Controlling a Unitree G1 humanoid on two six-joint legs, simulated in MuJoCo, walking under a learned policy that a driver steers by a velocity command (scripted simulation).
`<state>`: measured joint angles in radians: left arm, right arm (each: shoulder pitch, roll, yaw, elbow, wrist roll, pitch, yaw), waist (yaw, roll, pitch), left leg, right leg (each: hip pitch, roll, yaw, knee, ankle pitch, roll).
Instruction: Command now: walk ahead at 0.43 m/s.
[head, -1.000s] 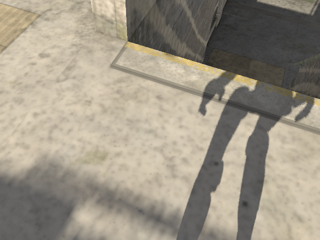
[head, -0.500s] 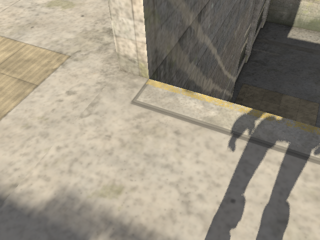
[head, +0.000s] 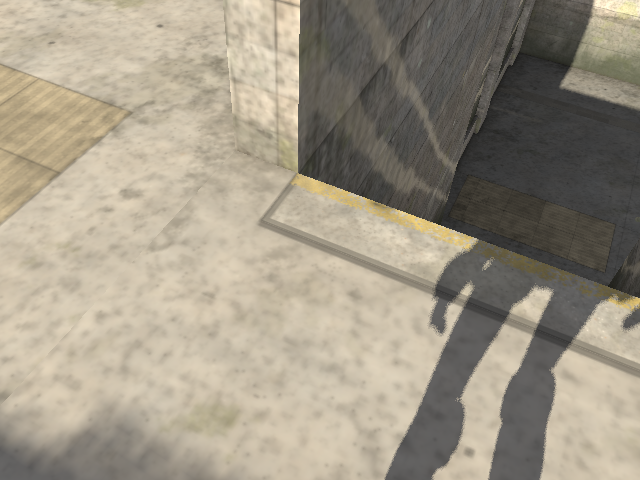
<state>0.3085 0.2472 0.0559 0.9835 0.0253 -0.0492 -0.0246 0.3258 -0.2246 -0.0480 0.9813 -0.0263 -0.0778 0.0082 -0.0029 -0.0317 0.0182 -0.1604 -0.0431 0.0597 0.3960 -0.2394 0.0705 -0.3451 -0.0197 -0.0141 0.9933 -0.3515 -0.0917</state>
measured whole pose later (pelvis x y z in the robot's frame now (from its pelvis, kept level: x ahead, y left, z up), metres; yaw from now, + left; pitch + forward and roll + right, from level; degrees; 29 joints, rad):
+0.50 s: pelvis +0.27 -0.04 -0.01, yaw +1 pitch -1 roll +0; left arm 0.20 0.23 0.06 0.95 0.02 -0.07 -0.01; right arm 0.32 -0.22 -0.04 1.02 -0.02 -0.08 0.01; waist -0.02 0.02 0.07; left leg -0.34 0.01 -0.01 1.18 -0.31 0.09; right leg -0.30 0.06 -0.12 0.47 -0.17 -0.11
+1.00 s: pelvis +0.55 -0.01 -0.01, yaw -11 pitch +1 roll +0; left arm 0.40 0.24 0.06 0.97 0.00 -0.05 0.00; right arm 0.06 -0.21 -0.03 0.84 -0.04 -0.08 0.00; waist 0.07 -0.02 0.06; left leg -0.39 0.01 0.09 0.54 -0.17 0.05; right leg -0.25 0.05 0.04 1.05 -0.43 -0.10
